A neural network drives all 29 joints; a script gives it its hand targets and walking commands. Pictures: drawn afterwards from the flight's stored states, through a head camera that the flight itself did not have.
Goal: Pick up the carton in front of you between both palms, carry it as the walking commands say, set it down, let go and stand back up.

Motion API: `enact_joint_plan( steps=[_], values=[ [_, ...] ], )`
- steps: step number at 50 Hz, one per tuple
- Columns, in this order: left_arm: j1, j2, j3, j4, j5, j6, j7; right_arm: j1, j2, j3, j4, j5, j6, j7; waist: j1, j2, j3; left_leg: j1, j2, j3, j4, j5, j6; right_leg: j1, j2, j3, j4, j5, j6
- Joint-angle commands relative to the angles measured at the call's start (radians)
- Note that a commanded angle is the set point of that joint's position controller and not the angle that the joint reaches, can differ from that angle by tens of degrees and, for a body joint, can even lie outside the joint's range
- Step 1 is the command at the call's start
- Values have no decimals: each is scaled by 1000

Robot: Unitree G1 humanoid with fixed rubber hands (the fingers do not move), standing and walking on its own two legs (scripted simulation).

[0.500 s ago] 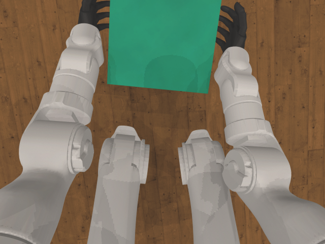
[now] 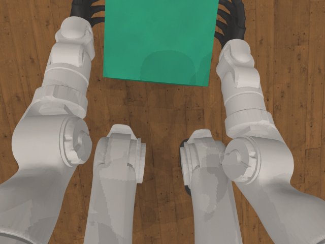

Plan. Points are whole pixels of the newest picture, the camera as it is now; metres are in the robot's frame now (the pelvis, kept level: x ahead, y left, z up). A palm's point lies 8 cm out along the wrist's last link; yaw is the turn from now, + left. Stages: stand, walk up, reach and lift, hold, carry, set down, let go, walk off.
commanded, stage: set down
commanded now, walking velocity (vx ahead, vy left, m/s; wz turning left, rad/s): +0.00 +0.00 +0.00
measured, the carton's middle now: (157, 42) +0.52 +0.04 -0.25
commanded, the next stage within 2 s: let go in 1.84 s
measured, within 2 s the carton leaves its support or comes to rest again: neither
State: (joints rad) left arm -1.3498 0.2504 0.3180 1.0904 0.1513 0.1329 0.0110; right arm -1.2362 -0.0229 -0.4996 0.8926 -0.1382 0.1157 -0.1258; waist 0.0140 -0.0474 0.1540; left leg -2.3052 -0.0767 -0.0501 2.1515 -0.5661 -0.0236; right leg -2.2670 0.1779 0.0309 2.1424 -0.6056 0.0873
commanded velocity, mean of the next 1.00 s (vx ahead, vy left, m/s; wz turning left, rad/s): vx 0.00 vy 0.00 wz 0.00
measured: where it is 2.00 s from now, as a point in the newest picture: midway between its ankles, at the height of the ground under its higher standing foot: (158, 175)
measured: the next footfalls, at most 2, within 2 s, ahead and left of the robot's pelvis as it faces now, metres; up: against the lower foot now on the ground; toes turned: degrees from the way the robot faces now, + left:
none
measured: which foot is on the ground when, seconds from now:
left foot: down 0.00-1.00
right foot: down 0.00-1.00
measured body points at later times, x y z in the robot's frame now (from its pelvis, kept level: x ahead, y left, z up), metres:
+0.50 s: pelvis +0.00 +0.00 -0.01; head +0.35 +0.04 +0.27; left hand +0.53 +0.20 -0.18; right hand +0.52 -0.11 -0.18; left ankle +0.10 +0.12 -0.35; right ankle +0.10 -0.12 -0.35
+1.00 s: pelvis -0.01 +0.00 +0.01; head +0.33 +0.04 +0.30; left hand +0.52 +0.24 -0.13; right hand +0.51 -0.14 -0.13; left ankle +0.10 +0.11 -0.35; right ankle +0.10 -0.12 -0.35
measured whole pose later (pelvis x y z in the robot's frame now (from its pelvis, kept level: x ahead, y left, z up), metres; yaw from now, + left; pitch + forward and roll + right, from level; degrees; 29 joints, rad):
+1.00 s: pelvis -0.01 +0.00 +0.01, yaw +1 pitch +36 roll -3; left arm -1.23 0.43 0.09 0.98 -0.18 0.07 0.03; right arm -1.12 -0.19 -0.16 0.80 0.19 0.09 -0.19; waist 0.00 -0.03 0.23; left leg -2.22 -0.03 -0.01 2.14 -0.55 0.02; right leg -2.18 0.09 0.00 2.14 -0.60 0.05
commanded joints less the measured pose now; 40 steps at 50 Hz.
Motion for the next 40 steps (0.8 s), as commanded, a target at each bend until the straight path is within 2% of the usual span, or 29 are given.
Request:
enact_joint_plan(
  steps=[1, 9, 14, 19, 21, 23, 26, 29, 31, 34, 36, 40],
  values=[
    [-266, -703, -217, 47, -26, -1, -204, -375, 667, 313, 93, 18, 22, 211, 37, 30, -779, 446, -25, 47, -186, 286, 47, 276, 6, -98, -154, 242, -42],
    [-206, -643, -209, 90, -23, -13, -189, -296, 602, 286, 139, 4, 12, 215, 26, 24, -721, 425, -21, 27, -178, 311, 50, 246, -4, -89, -141, 261, -43],
    [-185, -562, -192, 113, -21, -15, -182, -258, 534, 256, 166, -12, 14, 214, 22, 22, -658, 396, -17, 19, -181, 245, 54, 241, -10, -82, -140, 196, -48],
    [-178, -439, -163, 148, -19, -29, -169, -223, 426, 217, 207, -25, 6, 202, 19, 20, -610, 391, -5, 18, -176, 194, 52, 260, -17, -82, -138, 149, -48],
    [-158, -338, -144, 166, -25, -44, -151, -199, 338, 201, 223, -19, -4, 182, 20, 24, -605, 404, 6, 22, -170, 184, 45, 283, -25, -84, -137, 136, -42],
    [-129, -183, -128, 181, -47, -63, -116, -171, 196, 191, 220, 11, -21, 146, 24, 30, -624, 426, 21, 28, -165, 178, 36, 310, -37, -87, -136, 128, -33],
    [-95, 235, -77, 129, -115, -129, 0, -108, -205, 171, 154, 92, -90, 34, 30, 39, -688, 451, 41, 23, -159, 214, 21, 337, -67, -76, -115, 192, -16],
    [-193, 291, -134, 55, -223, -179, 32, -196, -272, 230, 106, 194, -135, -4, 26, 52, -780, 502, 63, 0, -120, 348, 23, 354, -85, -65, -86, 320, -11],
    [-240, 307, -184, -16, -287, -197, 34, -225, -287, 290, 63, 256, -152, -9, 16, 65, -852, 546, 70, -7, -101, 410, 21, 385, -96, -61, -71, 377, -15],
    [-264, 293, -265, -68, -372, -200, 26, -223, -248, 384, 41, 367, -156, -4, 18, 82, -929, 633, 74, -6, -92, 448, 25, 420, -103, -68, -60, 389, -20],
    [-248, 313, -286, -74, -401, -190, 22, -209, -261, 406, 30, 399, -145, -4, 20, 88, -965, 670, 78, 2, -91, 422, 23, 448, -108, -76, -62, 355, -22],
    [-192, 353, -272, -73, -407, -163, 19, -170, -298, 387, -24, 398, -121, -23, 17, 97, -1047, 743, 84, 23, -112, 351, 23, 493, -111, -96, -90, 287, -22]
  ],
)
